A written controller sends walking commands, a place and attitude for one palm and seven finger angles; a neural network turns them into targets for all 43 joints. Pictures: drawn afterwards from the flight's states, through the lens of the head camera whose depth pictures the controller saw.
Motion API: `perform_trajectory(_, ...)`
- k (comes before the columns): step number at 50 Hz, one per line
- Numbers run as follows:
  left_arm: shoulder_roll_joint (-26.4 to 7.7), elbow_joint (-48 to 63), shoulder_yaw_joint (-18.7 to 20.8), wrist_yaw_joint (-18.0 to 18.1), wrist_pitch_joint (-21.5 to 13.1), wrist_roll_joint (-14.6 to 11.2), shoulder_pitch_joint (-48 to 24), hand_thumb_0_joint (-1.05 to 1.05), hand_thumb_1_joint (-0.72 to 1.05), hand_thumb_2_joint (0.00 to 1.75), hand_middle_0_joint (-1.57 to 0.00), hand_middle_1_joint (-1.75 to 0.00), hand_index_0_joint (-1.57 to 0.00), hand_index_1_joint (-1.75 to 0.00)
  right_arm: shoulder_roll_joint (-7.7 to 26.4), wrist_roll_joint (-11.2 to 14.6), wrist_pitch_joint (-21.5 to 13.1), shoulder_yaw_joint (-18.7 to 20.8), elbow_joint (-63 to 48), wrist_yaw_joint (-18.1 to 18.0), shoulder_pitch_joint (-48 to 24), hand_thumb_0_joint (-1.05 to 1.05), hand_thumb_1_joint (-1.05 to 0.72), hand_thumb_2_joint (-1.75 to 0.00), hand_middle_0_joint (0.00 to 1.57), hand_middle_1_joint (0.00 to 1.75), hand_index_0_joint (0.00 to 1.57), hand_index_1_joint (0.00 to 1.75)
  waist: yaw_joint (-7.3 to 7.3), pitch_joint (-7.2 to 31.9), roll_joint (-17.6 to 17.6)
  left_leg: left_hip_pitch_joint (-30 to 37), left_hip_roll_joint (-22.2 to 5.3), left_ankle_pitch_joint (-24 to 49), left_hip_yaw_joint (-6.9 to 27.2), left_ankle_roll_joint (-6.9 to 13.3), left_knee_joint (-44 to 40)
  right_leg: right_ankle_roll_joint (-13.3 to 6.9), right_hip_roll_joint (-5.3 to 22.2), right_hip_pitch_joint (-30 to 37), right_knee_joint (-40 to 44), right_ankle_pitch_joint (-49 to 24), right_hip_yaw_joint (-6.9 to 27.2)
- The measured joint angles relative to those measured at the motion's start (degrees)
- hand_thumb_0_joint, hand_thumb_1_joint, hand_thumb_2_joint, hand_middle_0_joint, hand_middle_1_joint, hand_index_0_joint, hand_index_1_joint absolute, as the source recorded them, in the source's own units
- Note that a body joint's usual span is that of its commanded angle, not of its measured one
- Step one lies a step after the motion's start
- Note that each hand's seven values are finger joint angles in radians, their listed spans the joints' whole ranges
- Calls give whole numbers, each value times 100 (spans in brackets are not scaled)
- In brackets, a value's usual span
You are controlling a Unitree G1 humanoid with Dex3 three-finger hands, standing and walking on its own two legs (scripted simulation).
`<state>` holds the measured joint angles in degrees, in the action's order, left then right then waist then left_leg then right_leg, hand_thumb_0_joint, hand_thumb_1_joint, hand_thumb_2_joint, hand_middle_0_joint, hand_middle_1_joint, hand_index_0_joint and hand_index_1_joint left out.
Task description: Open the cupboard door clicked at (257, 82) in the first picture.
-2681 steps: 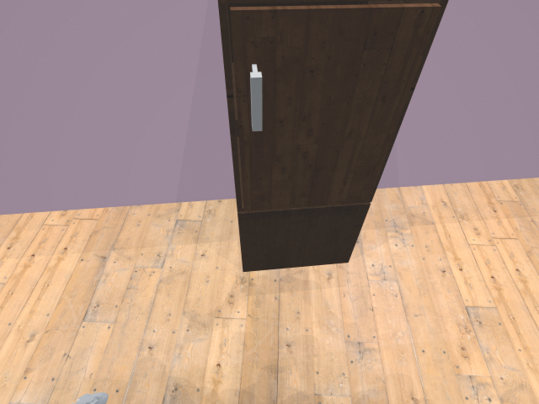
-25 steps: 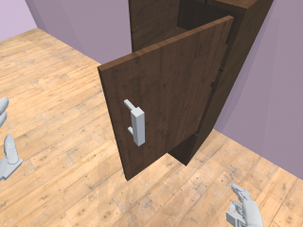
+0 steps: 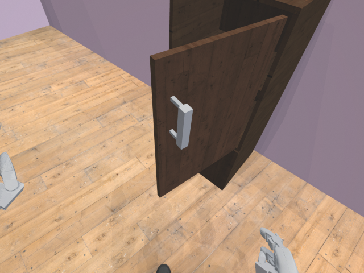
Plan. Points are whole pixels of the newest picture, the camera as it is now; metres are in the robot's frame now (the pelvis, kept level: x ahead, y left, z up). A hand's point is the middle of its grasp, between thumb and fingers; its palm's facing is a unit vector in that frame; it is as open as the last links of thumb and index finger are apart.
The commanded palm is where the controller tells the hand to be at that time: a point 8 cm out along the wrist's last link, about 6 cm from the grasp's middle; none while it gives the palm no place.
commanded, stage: step back with the hand held close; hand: left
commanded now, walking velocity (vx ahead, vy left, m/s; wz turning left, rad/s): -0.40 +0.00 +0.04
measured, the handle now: (178, 123) +0.44 +0.06 +0.08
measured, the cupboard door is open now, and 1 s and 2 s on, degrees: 77 77 77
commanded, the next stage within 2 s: stop stepping back and stand still in 0.02 s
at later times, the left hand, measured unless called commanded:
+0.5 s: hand out of the picture +0.10 +0.26 +0.17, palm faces +0.42 -0.79 -0.44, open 7.4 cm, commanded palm +0.06 +0.30 +0.18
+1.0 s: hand out of the picture +0.10 +0.29 +0.10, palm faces +0.35 -0.81 -0.47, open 7.4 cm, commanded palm none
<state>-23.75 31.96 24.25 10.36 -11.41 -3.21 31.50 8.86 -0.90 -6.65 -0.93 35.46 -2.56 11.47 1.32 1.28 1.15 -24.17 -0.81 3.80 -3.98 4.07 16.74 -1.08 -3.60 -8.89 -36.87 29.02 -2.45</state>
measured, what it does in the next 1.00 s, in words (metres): walks backwards: right foot, then left foot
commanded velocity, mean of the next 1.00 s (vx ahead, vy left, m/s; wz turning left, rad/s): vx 0.07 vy -0.02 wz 0.01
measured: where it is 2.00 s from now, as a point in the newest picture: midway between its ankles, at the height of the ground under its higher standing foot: outside the picture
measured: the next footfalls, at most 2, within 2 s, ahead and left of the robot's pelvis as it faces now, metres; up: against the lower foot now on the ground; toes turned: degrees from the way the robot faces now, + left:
right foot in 0.06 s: -0.07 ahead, -0.09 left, +0.00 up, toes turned -2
left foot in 0.56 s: -0.03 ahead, +0.14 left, +0.00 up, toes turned +0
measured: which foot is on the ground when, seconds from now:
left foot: down 0.00-0.36, up 0.38-0.54, down 0.56-1.00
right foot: up 0.00-0.04, down 0.06-1.00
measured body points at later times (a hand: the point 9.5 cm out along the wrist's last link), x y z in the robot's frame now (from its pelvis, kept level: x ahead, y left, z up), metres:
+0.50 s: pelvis -0.09 +0.00 +0.00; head -0.11 +0.02 +0.45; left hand +0.07 +0.30 +0.19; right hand +0.03 -0.26 -0.08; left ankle -0.05 +0.12 -0.70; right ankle -0.11 -0.09 -0.74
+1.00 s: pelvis -0.10 +0.02 -0.01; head -0.11 +0.01 +0.44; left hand +0.08 +0.33 +0.12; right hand +0.06 -0.21 -0.11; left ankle -0.07 +0.14 -0.74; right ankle -0.11 -0.09 -0.74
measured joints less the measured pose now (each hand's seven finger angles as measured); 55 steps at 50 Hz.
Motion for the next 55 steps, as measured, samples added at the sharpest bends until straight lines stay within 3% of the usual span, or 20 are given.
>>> perform_trajectory(3,-181,35,56,-85,-35,-93,-8,1,89,90,-20,-30,-21,-30,1,3,73,-57,-127,51,-308,1,-90,-90,21,30,21,30,125,-39,-234,-390,101,54,-259,-174,174,-161,206,486,1431,-684,138)
perform_trajectory(5,-110,-55,-89,-179,-94,-93,-155,1,89,90,-20,-30,-21,-30,121,10,117,-45,0,25,-530,1,-90,-90,21,30,21,30,158,-234,-18,-659,-7,-747,-83,-339,933,-35,72,435,1329,-754,170)
perform_trajectory(7,-150,-32,-159,-268,-84,-77,-148,1,89,90,-21,-30,-21,-30,143,60,167,-37,113,-20,-495,1,-90,-90,21,30,21,30,135,-251,-42,-611,57,-1306,95,-424,1547,41,65,433,1132,-653,214)
perform_trajectory(9,-221,66,-93,-325,-33,-66,-19,1,88,90,-21,-30,-21,-30,172,113,229,-64,65,-92,-335,1,-90,-90,21,30,21,30,61,-156,-114,-243,86,-767,168,-315,1460,92,76,365,835,-507,241)
perform_trajectory(11,-289,-8,-37,-347,26,-79,-138,1,88,90,-21,-30,-21,-30,175,144,205,-14,40,-156,-281,1,-90,-90,21,30,21,30,-52,-225,-254,-113,218,-727,139,-42,1309,155,172,160,317,-351,262)
perform_trajectory(13,-304,-155,15,-323,102,-84,-212,1,88,90,-21,-30,-21,-30,190,102,118,21,3,-158,-240,1,-90,-90,21,30,21,30,-131,-281,-296,36,263,-633,112,30,1001,115,124,-116,-152,45,374)
perform_trajectory(16,-339,-219,109,-258,218,-90,-52,1,88,90,-21,-30,-21,-30,206,61,52,36,-117,-140,-73,1,-91,-90,21,30,21,29,-295,-268,-256,203,283,-456,199,-131,490,-6,25,-153,234,98,187)
perform_trajectory(18,-336,-173,129,-251,240,-53,166,1,88,90,-21,-30,-21,-30,252,74,75,63,-210,-117,50,1,-91,-90,20,30,20,29,-379,-259,-196,63,292,-1000,232,-291,648,-118,22,-72,755,-444,50)
perform_trajectory(19,-318,-120,103,-263,246,-37,286,1,88,90,-21,-30,-21,-30,283,76,108,89,-195,-107,110,1,-90,-90,20,30,20,29,-368,-236,-175,-136,309,-1454,275,-384,1142,-157,41,-88,847,-758,11)
perform_trajectory(21,-237,4,74,-270,227,-6,519,2,88,90,-21,-30,-21,-30,325,53,169,118,-21,-95,232,1,-90,-90,20,30,20,29,-163,-101,-280,-471,368,-1916,334,-490,2552,-245,133,-160,954,-1250,112)
perform_trajectory(23,-90,-87,24,-233,131,58,535,1,88,90,-21,-30,-21,-30,367,43,173,128,178,-131,375,1,-90,-90,21,30,20,29,-21,48,-344,-410,274,-2086,301,-491,3156,-179,194,-168,1043,-1404,200)
perform_trajectory(25,57,-337,-67,-171,80,138,261,1,88,90,-21,-30,-21,-30,412,51,106,152,323,-204,529,1,-90,-90,21,30,21,29,18,156,-350,-20,114,-2222,269,-415,2827,-97,246,-164,1072,-1390,170)
perform_trajectory(28,293,-633,-202,-77,61,199,-264,1,88,90,-21,-30,-21,-30,572,52,-55,199,396,-306,659,1,-90,-90,21,30,20,29,-69,198,-147,787,-149,-2228,370,-293,1567,-11,248,-285,808,-1249,-54)
perform_trajectory(30,352,-726,-204,-56,65,185,-486,1,88,90,-21,-30,-21,-30,560,73,-86,235,448,-321,526,1,-90,-90,20,30,20,29,-135,23,-161,826,-91,-1766,358,-389,1481,66,357,-334,570,-1153,-96)
perform_trajectory(36,29,-537,11,-143,43,179,-102,2,89,90,-21,-30,-21,-30,143,54,-223,44,210,-203,311,1,-91,-90,20,30,20,29,-292,-160,-298,892,4,-1696,258,-387,1348,108,366,-370,521,-1103,132)
perform_trajectory(41,-28,-398,12,-171,-58,170,92,2,89,90,-21,-30,-21,-30,-19,40,-243,-112,155,-93,238,1,-90,-90,21,30,21,29,-190,-207,-116,820,-115,-1660,362,-449,1344,-1,234,-298,813,-1374,39)
perform_trajectory(47,261,-579,-160,-184,7,122,21,1,88,90,-21,-30,-21,-30,169,38,-149,-40,289,-86,144,1,-90,-90,21,30,21,30,2,-163,108,703,-160,-1825,489,-428,1624,-43,120,-285,821,-1318,30)
perform_trajectory(49,277,-1428,-507,-410,54,333,-442,1,89,90,-20,-30,-21,-30,356,24,-209,117,595,122,60,1,-90,-90,21,30,21,30,18,-31,166,498,-59,-1879,537,-424,1815,0,220,-483,559,-1188,-33)
perform_trajectory(51,396,-2809,-982,-666,511,444,-1024,0,89,90,-20,-30,-20,-30,566,-14,29,222,900,220,-107,1,-90,-90,21,30,21,30,15,84,236,323,73,-1991,538,-384,1992,55,360,-749,144,-975,-48)
perform_trajectory(55,819,-5696,-1741,-927,1286,529,-1742,0,90,90,-19,-30,-19,-30,721,-102,448,225,1265,239,-369,1,-91,-90,21,30,21,29,-148,-12,230,272,183,-2011,503,-359,2093,76,477,-894,-178,-810,-16)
